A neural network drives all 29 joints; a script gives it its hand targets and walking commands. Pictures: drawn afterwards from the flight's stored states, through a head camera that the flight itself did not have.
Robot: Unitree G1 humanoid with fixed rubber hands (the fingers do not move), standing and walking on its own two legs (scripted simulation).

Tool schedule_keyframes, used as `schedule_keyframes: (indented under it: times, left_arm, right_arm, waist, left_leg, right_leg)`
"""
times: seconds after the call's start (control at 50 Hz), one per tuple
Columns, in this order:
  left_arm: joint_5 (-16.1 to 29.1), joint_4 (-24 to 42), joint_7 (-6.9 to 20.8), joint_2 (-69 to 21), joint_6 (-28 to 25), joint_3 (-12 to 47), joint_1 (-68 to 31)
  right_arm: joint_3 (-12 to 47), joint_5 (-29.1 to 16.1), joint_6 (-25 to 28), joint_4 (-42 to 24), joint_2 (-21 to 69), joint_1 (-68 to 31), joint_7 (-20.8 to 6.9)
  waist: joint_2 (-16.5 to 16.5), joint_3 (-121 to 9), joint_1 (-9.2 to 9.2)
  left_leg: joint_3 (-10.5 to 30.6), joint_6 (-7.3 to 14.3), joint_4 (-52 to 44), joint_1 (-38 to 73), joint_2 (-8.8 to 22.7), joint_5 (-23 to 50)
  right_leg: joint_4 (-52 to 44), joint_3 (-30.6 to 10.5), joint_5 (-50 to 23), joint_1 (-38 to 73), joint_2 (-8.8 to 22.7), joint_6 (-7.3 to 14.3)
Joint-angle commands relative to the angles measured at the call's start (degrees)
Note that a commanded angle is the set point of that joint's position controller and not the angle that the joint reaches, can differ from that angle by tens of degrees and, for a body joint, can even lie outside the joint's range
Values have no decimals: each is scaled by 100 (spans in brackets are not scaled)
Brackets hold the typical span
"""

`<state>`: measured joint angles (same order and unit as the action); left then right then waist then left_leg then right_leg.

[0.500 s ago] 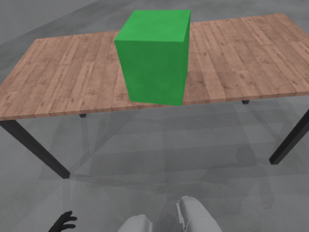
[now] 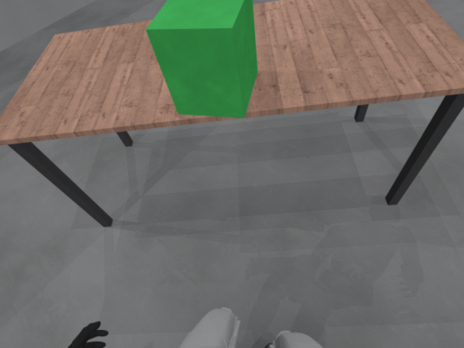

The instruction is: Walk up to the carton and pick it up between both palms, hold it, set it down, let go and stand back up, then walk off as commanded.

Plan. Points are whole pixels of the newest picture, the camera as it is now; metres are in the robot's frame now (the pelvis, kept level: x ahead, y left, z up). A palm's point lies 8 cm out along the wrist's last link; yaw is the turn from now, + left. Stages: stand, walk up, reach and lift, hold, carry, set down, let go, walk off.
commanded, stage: walk off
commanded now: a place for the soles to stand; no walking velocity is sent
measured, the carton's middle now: (211, 54) +0.80 +0.11 +0.05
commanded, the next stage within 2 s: stand in 1.64 s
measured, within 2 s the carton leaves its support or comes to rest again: neither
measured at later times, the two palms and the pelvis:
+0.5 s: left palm out of the picture +0.09 +0.30 -0.07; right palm out of the picture +0.04 -0.33 -0.13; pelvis +0.00 -0.02 +0.00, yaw +2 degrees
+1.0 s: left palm out of the picture +0.11 +0.37 -0.10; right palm out of the picture +0.09 -0.26 -0.12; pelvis +0.03 +0.06 -0.01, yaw +3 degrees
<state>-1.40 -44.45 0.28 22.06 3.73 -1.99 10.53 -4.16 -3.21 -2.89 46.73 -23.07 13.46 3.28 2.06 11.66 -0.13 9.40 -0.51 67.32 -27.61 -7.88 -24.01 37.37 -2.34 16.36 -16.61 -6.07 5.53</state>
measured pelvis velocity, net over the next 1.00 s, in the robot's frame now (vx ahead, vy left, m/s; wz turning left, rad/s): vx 0.03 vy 0.06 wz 0.05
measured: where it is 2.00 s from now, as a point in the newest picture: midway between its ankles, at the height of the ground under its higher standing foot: outside the picture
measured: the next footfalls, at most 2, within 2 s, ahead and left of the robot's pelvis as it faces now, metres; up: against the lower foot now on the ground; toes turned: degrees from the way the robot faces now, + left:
left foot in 0.26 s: +0.05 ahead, +0.11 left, +0.00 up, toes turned -7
left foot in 0.86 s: +0.09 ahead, +0.17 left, +0.00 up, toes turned -5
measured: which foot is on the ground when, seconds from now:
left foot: up 0.00-0.24, down 0.26-0.42, up 0.44-0.84, down 0.86-1.00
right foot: down 0.00-1.00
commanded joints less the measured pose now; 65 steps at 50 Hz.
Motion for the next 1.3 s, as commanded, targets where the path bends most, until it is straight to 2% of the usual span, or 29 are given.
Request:
schedule_keyframes:
  times: [0.0,0.08,0.12,0.18,0.2,0.22,0.26,0.28,0.32,0.36,0.4,0.42,0.44,0.46,0.54,0.58,0.66,0.76,0.82,0.84,0.86,0.88,0.92,0.96,1.06,1.12,1.16,1.22,1.28]
  left_arm:
    - [-29,325,-77,1294,-279,-679,-171]
    - [69,379,-50,1235,-227,-712,-632]
    - [16,321,-23,1175,-221,-658,-573]
    - [12,291,8,1283,-177,-745,-978]
    - [65,100,-9,1198,-169,-664,-637]
    - [90,101,-42,1171,-206,-648,-525]
    - [-12,11,-38,984,-250,-713,-228]
    - [4,51,-37,1463,-316,-806,-124]
    - [101,87,-60,1323,-455,-676,278]
    - [69,101,2,1168,-677,-664,505]
    - [-19,27,-192,1808,-724,-699,751]
    - [-44,-2,-291,1982,-729,-750,625]
    - [-29,44,-301,1865,-761,-733,501]
    - [37,116,-310,1657,-812,-614,551]
    - [-18,0,-260,1581,-869,-628,767]
    - [-13,8,-302,1650,-878,-628,831]
    - [-14,118,-247,1610,-855,-541,888]
    - [-8,33,-212,1528,-849,-480,559]
    - [65,56,-166,1423,-793,-400,168]
    - [129,49,-187,1217,-788,-332,195]
    - [130,249,-181,919,-722,-321,200]
    - [130,149,-224,1012,-655,-328,155]
    - [132,55,-197,1313,-696,-473,101]
    - [156,48,-140,1208,-700,-456,95]
    - [139,-170,-108,1149,-645,-470,282]
    - [52,75,-131,1799,-746,-561,83]
    - [47,68,-90,1525,-758,-515,-72]
    - [106,104,-102,1287,-625,-407,-253]
    - [150,79,-130,1240,-560,-455,-70]
  right_arm:
    - [-286,363,224,266,-1222,790,-75]
    - [-369,328,227,426,-1314,1889,-140]
    - [-300,435,221,526,-1141,1689,-151]
    - [-462,369,244,593,-1308,2362,-130]
    - [-380,468,255,626,-1123,2018,-166]
    - [-323,523,237,434,-1127,1803,-224]
    - [-242,552,295,128,-1411,671,-218]
    - [-241,534,339,-297,-1623,-303,-140]
    - [-43,601,430,-484,-1318,-890,-165]
    - [-177,707,345,-333,-1260,245,-286]
    - [-107,676,259,-413,-863,743,-312]
    - [-197,538,227,-306,-944,1040,-322]
    - [-241,523,259,-308,-1130,803,-297]
    - [-250,533,214,-275,-1121,731,-310]
    - [-209,524,211,-368,-1057,569,-395]
    - [-245,541,185,-388,-1072,341,-419]
    - [-231,520,256,-382,-1008,140,-352]
    - [-193,494,344,-377,-916,59,-345]
    - [-183,498,447,-123,-888,323,-328]
    - [-250,562,506,-180,-1037,504,-368]
    - [-338,518,541,-339,-1587,661,-314]
    - [-273,448,508,-263,-1558,460,-346]
    - [-181,479,495,-385,-1380,170,-338]
    - [-178,526,504,-413,-1310,329,-274]
    - [-169,416,471,-366,-1315,42,-243]
    - [-136,395,436,-417,-1120,41,-236]
    - [-136,362,440,-186,-1007,175,-219]
    - [-192,465,505,-140,-1316,368,-221]
    - [-183,463,513,-313,-1491,123,-269]
  waist:
    - [-661,-1059,57]
    - [-1059,-1704,-327]
    - [-939,-1942,-175]
    - [-1189,-1552,-660]
    - [-291,-1693,-507]
    - [183,-1376,-484]
    - [1394,-956,-282]
    - [686,-497,23]
    - [378,-567,468]
    - [68,-973,486]
    - [-616,-1133,145]
    - [-727,-1027,-9]
    - [-208,-942,112]
    - [-324,-738,126]
    - [-428,-562,118]
    - [-225,-786,212]
    - [-481,-852,315]
    - [-921,-644,199]
    - [-422,-680,-165]
    - [318,-1007,-178]
    - [1380,-1177,-185]
    - [1320,-1111,-149]
    - [945,-846,-24]
    - [759,-492,-76]
    - [394,-734,128]
    - [-80,-1268,109]
    - [-509,-1087,-43]
    - [143,-962,-63]
    - [584,-935,41]
  left_leg:
    - [-21,74,-1186,-237,105,-59]
    - [-292,89,-2676,709,113,-148]
    - [-740,243,-3427,1290,240,8]
    - [-948,529,-4283,2411,397,191]
    - [-866,470,-4403,2530,495,576]
    - [-325,853,-4477,2348,623,97]
    - [2603,1576,-5758,-25,2354,-2592]
    - [3054,2024,-5952,-1369,2757,-2744]
    - [2310,1798,-4797,-1254,2180,-989]
    - [613,698,-2922,-376,948,847]
    - [336,151,-1539,-1312,-24,-518]
    - [312,102,-1020,-1380,267,-636]
    - [416,191,-769,-1209,506,-582]
    - [376,143,-719,-1129,318,-169]
    - [223,139,-732,-953,449,156]
    - [-2,69,-556,-892,460,-19]
    - [-196,137,-1196,-760,640,-211]
    - [-498,301,-2305,-330,865,-235]
    - [-494,453,-3613,1253,827,1097]
    - [399,552,-4046,1699,993,1527]
    - [2362,1017,-4676,1803,2184,2143]
    - [3193,1432,-4673,1516,2289,1910]
    - [2219,1646,-4076,1194,2015,2374]
    - [1814,1219,-3962,1500,1864,3636]
    - [1386,787,-3805,464,1629,2932]
    - [-17,335,-2124,196,579,1914]
    - [-321,365,-2131,614,606,913]
    - [636,562,-3445,1136,1196,1845]
    - [2172,1090,-4287,722,1977,1862]
  right_leg:
    - [-2720,-1882,2190,1122,1570,-836]
    - [-2464,-1158,338,1672,1323,-1364]
    - [-2485,-1149,1467,1276,1455,-740]
    - [-2729,-886,1130,168,1263,-1508]
    - [-2169,-990,1977,-50,1196,-1094]
    - [-1468,-808,2571,-631,1014,-1284]
    - [1724,15,1739,39,227,-873]
    - [3000,-415,1117,771,451,-871]
    - [2299,-1082,1650,725,779,-636]
    - [-1888,-1014,1604,1621,1153,-498]
    - [-1964,-2571,55,2577,2058,-553]
    - [-1823,-3076,-1116,2110,3138,-233]
    - [-1747,-2726,-787,1858,3007,-110]
    - [-1730,-2515,-1462,1626,2612,-517]
    - [-1507,-1823,-2231,1710,2308,-495]
    - [-1320,-1794,-2875,1772,2426,70]
    - [-1107,-1654,-2635,1823,2354,155]
    - [-734,-1384,-3310,1558,2269,317]
    - [64,-477,-2827,182,1728,209]
    - [805,-65,-1926,-223,1229,19]
    - [1973,390,803,-983,502,-284]
    - [2307,-90,2165,-1046,317,-206]
    - [2254,-25,2180,-881,593,-296]
    - [1111,-80,1984,-967,772,-340]
    - [-524,85,261,692,634,-250]
    - [-819,-1770,-960,836,2064,561]
    - [-782,-1462,-949,461,1982,702]
    - [331,-423,-1016,-192,1330,205]
    - [729,55,1431,-53,624,-261]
